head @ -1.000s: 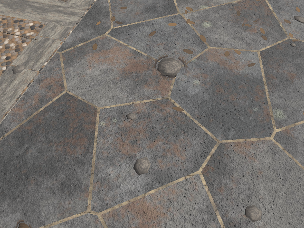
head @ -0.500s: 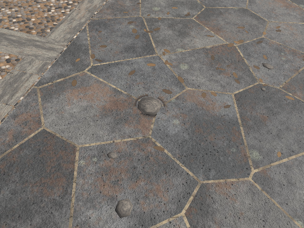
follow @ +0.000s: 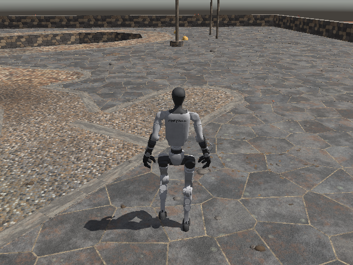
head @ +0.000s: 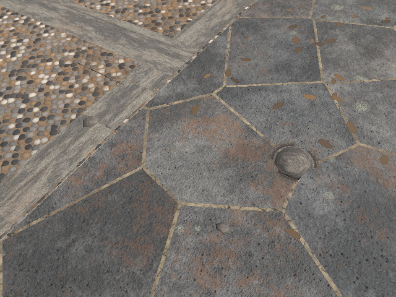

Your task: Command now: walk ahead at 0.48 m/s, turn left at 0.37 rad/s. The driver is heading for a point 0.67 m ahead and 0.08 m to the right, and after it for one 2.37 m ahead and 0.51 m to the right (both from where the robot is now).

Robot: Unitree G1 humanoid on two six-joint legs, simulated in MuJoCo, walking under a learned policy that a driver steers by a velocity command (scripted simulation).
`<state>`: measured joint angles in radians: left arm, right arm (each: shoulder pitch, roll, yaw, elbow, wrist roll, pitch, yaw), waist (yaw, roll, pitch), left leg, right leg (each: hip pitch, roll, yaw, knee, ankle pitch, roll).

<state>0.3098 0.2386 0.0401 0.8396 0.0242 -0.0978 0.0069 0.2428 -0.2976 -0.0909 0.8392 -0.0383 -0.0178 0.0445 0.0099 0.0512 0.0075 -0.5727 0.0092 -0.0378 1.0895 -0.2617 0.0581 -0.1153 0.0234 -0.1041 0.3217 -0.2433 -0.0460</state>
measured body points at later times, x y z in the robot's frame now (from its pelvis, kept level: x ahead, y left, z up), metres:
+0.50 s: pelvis +0.27 +0.04 +0.00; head +0.29 +0.04 +0.45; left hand +0.34 +0.29 -0.14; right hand +0.29 -0.23 -0.13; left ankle +0.25 +0.10 -0.75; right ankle +0.31 -0.12 -0.66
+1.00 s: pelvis +0.49 -0.04 -0.01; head +0.54 -0.08 +0.44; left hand +0.67 +0.19 -0.13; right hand +0.52 -0.33 -0.14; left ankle +0.57 +0.11 -0.66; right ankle +0.52 -0.09 -0.75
